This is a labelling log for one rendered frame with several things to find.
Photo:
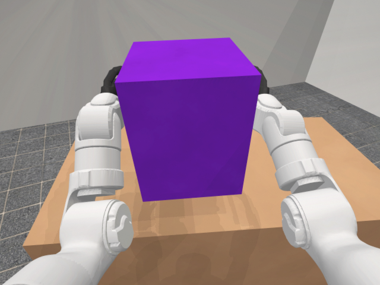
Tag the carton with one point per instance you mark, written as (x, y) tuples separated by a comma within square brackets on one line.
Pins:
[(188, 107)]

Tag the robot right forearm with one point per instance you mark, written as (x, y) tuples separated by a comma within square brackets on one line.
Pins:
[(298, 167)]

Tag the robot right upper arm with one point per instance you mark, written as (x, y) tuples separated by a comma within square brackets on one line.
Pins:
[(322, 223)]

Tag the robot left upper arm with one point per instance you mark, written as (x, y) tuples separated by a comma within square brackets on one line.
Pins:
[(92, 235)]

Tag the pedestal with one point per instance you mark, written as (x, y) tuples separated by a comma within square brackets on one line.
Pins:
[(220, 240)]

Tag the robot right hand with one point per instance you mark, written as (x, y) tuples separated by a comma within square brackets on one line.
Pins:
[(263, 89)]

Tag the robot left forearm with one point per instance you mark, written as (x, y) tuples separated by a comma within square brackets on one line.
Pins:
[(97, 169)]

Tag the robot left hand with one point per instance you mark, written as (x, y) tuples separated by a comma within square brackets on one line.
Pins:
[(109, 81)]

